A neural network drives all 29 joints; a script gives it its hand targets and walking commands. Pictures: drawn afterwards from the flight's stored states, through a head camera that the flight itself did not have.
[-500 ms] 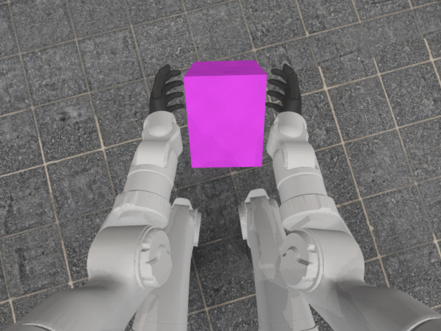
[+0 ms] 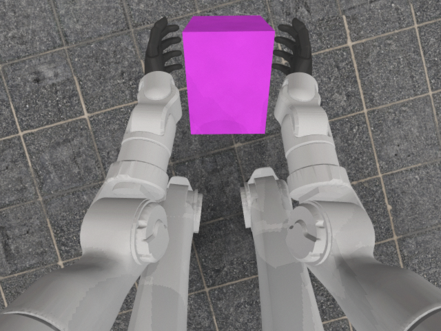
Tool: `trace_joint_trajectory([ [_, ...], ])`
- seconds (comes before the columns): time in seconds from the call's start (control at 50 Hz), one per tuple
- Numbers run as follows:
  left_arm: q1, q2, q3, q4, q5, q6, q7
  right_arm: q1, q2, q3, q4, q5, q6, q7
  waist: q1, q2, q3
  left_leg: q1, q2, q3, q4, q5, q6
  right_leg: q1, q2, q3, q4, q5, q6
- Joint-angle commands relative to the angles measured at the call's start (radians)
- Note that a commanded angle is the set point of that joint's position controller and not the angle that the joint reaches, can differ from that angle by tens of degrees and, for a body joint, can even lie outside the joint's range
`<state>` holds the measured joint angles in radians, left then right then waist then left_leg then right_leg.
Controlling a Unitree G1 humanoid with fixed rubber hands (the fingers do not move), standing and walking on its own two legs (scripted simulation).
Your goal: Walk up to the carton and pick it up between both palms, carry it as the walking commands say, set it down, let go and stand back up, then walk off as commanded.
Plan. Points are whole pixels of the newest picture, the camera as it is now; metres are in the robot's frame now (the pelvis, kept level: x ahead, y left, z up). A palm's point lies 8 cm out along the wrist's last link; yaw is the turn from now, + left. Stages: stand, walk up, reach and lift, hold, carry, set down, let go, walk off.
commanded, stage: set down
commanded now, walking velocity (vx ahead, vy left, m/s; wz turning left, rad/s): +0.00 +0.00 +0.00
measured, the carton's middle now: (227, 71) +0.52 -0.04 -0.24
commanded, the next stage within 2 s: none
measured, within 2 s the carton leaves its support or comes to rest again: neither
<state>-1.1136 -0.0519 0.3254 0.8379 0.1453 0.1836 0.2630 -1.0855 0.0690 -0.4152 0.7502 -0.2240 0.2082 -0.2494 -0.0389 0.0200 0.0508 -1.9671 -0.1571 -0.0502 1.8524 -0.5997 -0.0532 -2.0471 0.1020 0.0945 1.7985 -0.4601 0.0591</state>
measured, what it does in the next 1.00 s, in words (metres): lowers itself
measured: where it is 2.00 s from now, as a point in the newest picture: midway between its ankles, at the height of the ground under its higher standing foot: (219, 232)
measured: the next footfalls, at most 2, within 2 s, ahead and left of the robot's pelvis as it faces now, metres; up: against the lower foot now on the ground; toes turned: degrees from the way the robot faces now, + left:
none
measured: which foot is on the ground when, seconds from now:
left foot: down 0.00-1.00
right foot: down 0.00-1.00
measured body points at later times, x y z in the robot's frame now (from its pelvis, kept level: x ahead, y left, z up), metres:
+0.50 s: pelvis -0.03 +0.00 -0.06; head +0.35 -0.02 +0.18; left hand +0.52 +0.06 -0.24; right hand +0.51 -0.17 -0.24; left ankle +0.09 +0.12 -0.44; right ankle +0.13 -0.13 -0.44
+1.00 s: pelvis +0.00 +0.00 -0.09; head +0.36 +0.00 +0.17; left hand +0.56 +0.08 -0.25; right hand +0.54 -0.16 -0.25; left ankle +0.09 +0.12 -0.44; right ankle +0.13 -0.13 -0.44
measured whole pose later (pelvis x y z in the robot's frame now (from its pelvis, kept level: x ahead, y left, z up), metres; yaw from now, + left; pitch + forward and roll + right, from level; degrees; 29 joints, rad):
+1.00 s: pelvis +0.00 +0.00 -0.09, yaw +1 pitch +39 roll +0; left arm -1.46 0.06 0.39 0.99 0.19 0.19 0.14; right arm -1.41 -0.10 -0.54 0.91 -0.25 0.21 -0.08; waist -0.05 0.02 0.29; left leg -2.18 -0.21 -0.06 2.16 -0.65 -0.07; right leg -2.25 0.08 0.06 2.09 -0.52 0.07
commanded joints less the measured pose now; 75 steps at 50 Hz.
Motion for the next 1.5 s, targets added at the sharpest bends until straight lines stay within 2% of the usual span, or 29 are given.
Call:
trace_joint_trajectory([
  [0.0,-0.676,-0.913,-0.424,-0.056,-0.07,-0.044,-0.286,-0.643,0.939,0.461,0.009,0.087,-0.028,0.274,-0.014,-0.029,-1.174,0.393,-0.081,0.084,-0.163,0.275,0.019,0.774,0.088,-0.139,-0.082,0.289,0.001],
  [0.18,-0.765,-0.868,-0.42,-0.055,-0.09,-0.045,-0.29,-0.741,0.903,0.474,-0.001,0.116,-0.026,0.277,-0.005,-0.054,-1.208,0.349,-0.076,0.095,-0.085,0.269,0.02,0.758,0.081,-0.142,-0.014,0.293,0.008],
  [0.24,-0.812,-0.85,-0.431,-0.062,-0.102,-0.04,-0.291,-0.795,0.881,0.483,-0.013,0.135,-0.024,0.279,0.002,-0.042,-1.243,0.351,-0.071,0.104,-0.064,0.256,0.018,0.77,0.077,-0.144,0.01,0.284,0.007],
  [0.26,-0.836,-0.846,-0.439,-0.068,-0.114,-0.039,-0.291,-0.823,0.866,0.491,-0.023,0.143,-0.025,0.278,-0.006,-0.047,-1.271,0.366,-0.068,0.102,-0.054,0.257,0.018,0.781,0.074,-0.147,0.019,0.283,0.007],
  [0.28,-0.86,-0.838,-0.447,-0.081,-0.119,-0.035,-0.292,-0.837,0.863,0.499,-0.029,0.154,-0.022,0.28,0.005,-0.04,-1.303,0.383,-0.066,0.107,-0.043,0.265,0.017,0.789,0.074,-0.145,0.029,0.288,0.006],
  [0.4,-1.064,-0.807,-0.546,-0.193,-0.223,-0.01,-0.297,-0.99,0.819,0.565,-0.11,0.233,-0.003,0.288,-0.016,-0.035,-1.639,0.558,-0.046,0.13,0.027,0.308,0.016,0.957,0.051,-0.162,0.102,0.326,-0.006],
  [0.42,-1.092,-0.789,-0.582,-0.247,-0.248,-0.014,-0.291,-0.983,0.832,0.575,-0.132,0.264,-0.006,0.283,-0.013,-0.015,-1.731,0.607,-0.049,0.137,0.047,0.393,0.011,1.009,0.058,-0.167,0.127,0.42,-0.007],
  [0.44,-1.099,-0.774,-0.6,-0.289,-0.26,-0.02,-0.281,-0.953,0.865,0.578,-0.118,0.295,-0.002,0.283,0.006,0.007,-1.755,0.629,-0.051,0.141,0.05,0.454,0.009,1.026,0.064,-0.166,0.134,0.485,-0.011],
  [0.46,-1.109,-0.76,-0.601,-0.287,-0.259,-0.016,-0.277,-0.936,0.874,0.565,-0.076,0.303,0.005,0.289,0.009,0.016,-1.709,0.631,-0.048,0.137,0.045,0.434,0.012,0.981,0.066,-0.168,0.136,0.458,-0.011],
  [0.48,-1.093,-0.759,-0.58,-0.239,-0.243,-0.005,-0.278,-0.963,0.866,0.553,-0.055,0.309,0.009,0.299,0.024,0.009,-1.598,0.588,-0.045,0.137,0.036,0.369,0.02,0.901,0.065,-0.168,0.131,0.383,-0.011],
  [0.52,-1.018,-0.776,-0.487,-0.098,-0.188,0.015,-0.294,-1.023,0.824,0.523,-0.002,0.287,0.013,0.32,0.062,-0.011,-1.316,0.459,-0.044,0.133,0.023,0.243,0.035,0.746,0.053,-0.161,0.126,0.234,-0.012],
  [0.54,-0.98,-0.77,-0.432,-0.017,-0.157,0.023,-0.305,-1.046,0.796,0.497,0.037,0.262,0.014,0.328,0.067,-0.023,-1.179,0.375,-0.042,0.131,0.022,0.171,0.041,0.686,0.046,-0.158,0.118,0.162,-0.015],
  [0.6,-0.916,-0.764,-0.301,0.129,-0.092,0.029,-0.338,-1.045,0.733,0.388,0.11,0.176,0.009,0.339,0.025,-0.051,-0.958,0.23,-0.047,0.111,0.033,0.069,0.052,0.584,0.036,-0.162,0.116,0.064,-0.028],
  [0.66,-0.948,-0.774,-0.28,0.126,-0.101,0.012,-0.351,-1.006,0.716,0.341,0.127,0.14,0.001,0.339,-0.035,-0.061,-0.954,0.205,-0.05,0.099,0.063,0.118,0.045,0.576,0.037,-0.172,0.138,0.126,-0.029],
  [0.7,-0.975,-0.77,-0.284,0.136,-0.104,0.011,-0.355,-0.96,0.694,0.287,0.175,0.106,0.003,0.343,-0.073,-0.024,-0.914,0.198,-0.051,0.099,0.064,0.104,0.036,0.539,0.036,-0.172,0.145,0.117,-0.034],
  [0.74,-0.965,-0.736,-0.257,0.163,-0.081,0.016,-0.355,-0.93,0.67,0.242,0.209,0.076,0.006,0.354,-0.085,0.004,-0.841,0.176,-0.049,0.094,0.059,0.072,0.035,0.47,0.034,-0.174,0.154,0.084,-0.036],
  [0.8,-0.904,-0.705,-0.218,0.197,-0.027,0.016,-0.348,-0.901,0.663,0.197,0.216,0.062,0.004,0.376,-0.054,0.044,-0.753,0.133,-0.05,0.095,0.065,0.087,0.039,0.404,0.038,-0.164,0.161,0.093,-0.038],
  [0.88,-0.84,-0.714,-0.215,0.197,-0.011,0.009,-0.348,-0.839,0.646,0.173,0.232,0.047,0.0,0.39,-0.044,0.087,-0.725,0.1,-0.057,0.097,0.071,0.145,0.029,0.383,0.044,-0.157,0.175,0.151,-0.043],
  [0.94,-0.775,-0.725,-0.199,0.213,0.003,0.005,-0.351,-0.784,0.635,0.169,0.244,0.024,-0.003,0.394,-0.066,0.059,-0.697,0.095,-0.064,0.087,0.077,0.2,0.03,0.366,0.048,-0.169,0.179,0.198,-0.037],
  [1.02,-0.69,-0.732,-0.201,0.229,0.017,-0.002,-0.354,-0.693,0.641,0.177,0.251,0.003,-0.008,0.404,-0.073,0.029,-0.698,0.1,-0.07,0.079,0.086,0.274,0.029,0.365,0.049,-0.171,0.191,0.263,-0.032],
  [1.14,-0.605,-0.72,-0.224,0.219,0.033,-0.006,-0.351,-0.595,0.639,0.179,0.257,-0.006,-0.016,0.414,-0.059,0.045,-0.697,0.116,-0.072,0.071,0.086,0.341,0.023,0.337,0.052,-0.165,0.202,0.315,-0.029],
  [1.16,-0.593,-0.718,-0.225,0.219,0.038,-0.006,-0.351,-0.59,0.638,0.182,0.255,-0.001,-0.018,0.416,-0.052,0.06,-0.692,0.115,-0.071,0.073,0.087,0.345,0.022,0.33,0.052,-0.161,0.201,0.316,-0.03],
  [1.26,-0.55,-0.706,-0.219,0.223,0.052,-0.008,-0.349,-0.547,0.616,0.169,0.271,-0.01,-0.024,0.413,-0.053,0.063,-0.666,0.096,-0.07,0.068,0.087,0.347,0.021,0.306,0.052,-0.156,0.201,0.311,-0.032],
  [1.36,-0.517,-0.667,-0.191,0.241,0.081,-0.007,-0.347,-0.533,0.588,0.155,0.29,-0.025,-0.024,0.412,-0.043,0.048,-0.635,0.067,-0.065,0.068,0.082,0.327,0.024,0.295,0.048,-0.149,0.196,0.295,-0.028],
  [1.46,-0.506,-0.641,-0.159,0.267,0.104,0.0,-0.349,-0.533,0.555,0.13,0.296,-0.037,-0.025,0.408,-0.036,0.064,-0.603,0.045,-0.058,0.068,0.08,0.291,0.025,0.28,0.044,-0.139,0.188,0.263,-0.031],
  [1.48,-0.505,-0.638,-0.149,0.273,0.107,0.001,-0.351,-0.534,0.551,0.122,0.303,-0.046,-0.024,0.407,-0.043,0.053,-0.587,0.034,-0.059,0.067,0.077,0.273,0.027,0.274,0.044,-0.142,0.187,0.248,-0.032],
])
